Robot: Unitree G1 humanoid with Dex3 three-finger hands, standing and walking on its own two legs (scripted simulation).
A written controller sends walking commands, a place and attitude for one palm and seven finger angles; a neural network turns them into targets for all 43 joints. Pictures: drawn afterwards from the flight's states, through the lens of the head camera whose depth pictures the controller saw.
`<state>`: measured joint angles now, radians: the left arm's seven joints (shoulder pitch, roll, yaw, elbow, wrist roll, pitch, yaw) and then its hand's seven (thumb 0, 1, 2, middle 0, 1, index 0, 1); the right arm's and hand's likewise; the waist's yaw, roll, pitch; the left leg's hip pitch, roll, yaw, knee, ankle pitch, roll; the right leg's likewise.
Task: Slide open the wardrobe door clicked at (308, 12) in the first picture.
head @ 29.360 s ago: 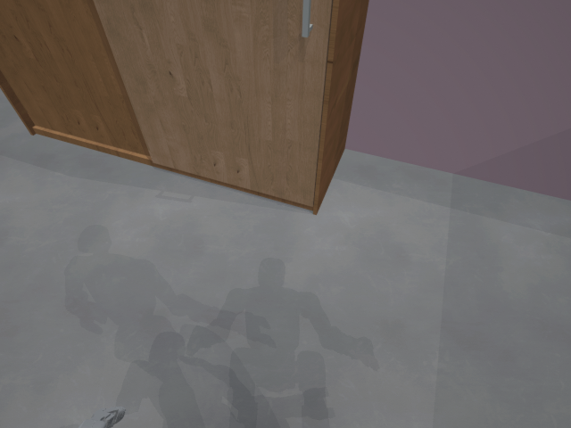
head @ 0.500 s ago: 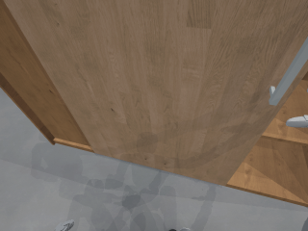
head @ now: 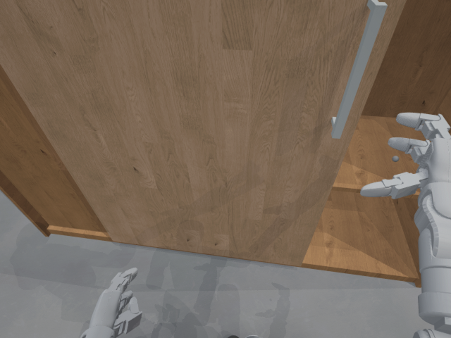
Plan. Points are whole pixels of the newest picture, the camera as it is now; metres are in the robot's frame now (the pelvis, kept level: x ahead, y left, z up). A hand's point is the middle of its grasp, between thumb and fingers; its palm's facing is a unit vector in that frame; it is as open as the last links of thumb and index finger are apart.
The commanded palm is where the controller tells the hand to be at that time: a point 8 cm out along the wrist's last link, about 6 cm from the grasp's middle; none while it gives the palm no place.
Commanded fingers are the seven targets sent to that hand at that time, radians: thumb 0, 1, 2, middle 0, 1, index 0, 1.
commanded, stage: slip the hand off the handle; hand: right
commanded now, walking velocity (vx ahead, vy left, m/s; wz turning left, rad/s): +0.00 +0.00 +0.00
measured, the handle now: (352, 76) +0.55 -0.24 +0.21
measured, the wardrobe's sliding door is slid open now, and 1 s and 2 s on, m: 0.50 0.50 0.50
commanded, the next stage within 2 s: relax the arm and regain balance in 0.32 s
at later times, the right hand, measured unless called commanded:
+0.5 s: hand (416, 228) +0.25 -0.27 +0.13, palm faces +0.23 +0.95 -0.24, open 15.0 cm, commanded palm none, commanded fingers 0.00 0.50 -0.30 0.15 0.30 0.15 0.30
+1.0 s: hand out of the picture -0.47 -0.38 -0.20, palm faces +0.00 +0.92 -0.38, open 16.6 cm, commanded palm none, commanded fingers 0.00 0.50 -0.30 0.15 0.30 0.15 0.30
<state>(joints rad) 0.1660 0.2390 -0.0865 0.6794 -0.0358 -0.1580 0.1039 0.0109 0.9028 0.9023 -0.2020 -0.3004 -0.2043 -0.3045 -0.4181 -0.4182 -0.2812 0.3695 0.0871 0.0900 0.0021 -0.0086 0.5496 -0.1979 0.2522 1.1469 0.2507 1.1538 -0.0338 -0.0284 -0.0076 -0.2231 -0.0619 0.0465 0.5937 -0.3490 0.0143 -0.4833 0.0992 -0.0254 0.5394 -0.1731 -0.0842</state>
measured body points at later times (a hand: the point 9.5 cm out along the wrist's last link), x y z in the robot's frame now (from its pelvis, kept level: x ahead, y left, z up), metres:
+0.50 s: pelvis -0.17 -0.05 -0.08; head -0.23 -0.08 +0.37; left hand -0.06 +0.23 -0.15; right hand +0.23 -0.32 +0.15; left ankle -0.03 +0.11 -0.70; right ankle +0.15 -0.01 -0.70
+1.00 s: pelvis -0.61 -0.13 -0.07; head -0.74 -0.16 +0.36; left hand -0.65 +0.06 -0.23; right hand -0.47 -0.42 -0.18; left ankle -0.43 -0.06 -0.72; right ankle -0.62 -0.24 -0.63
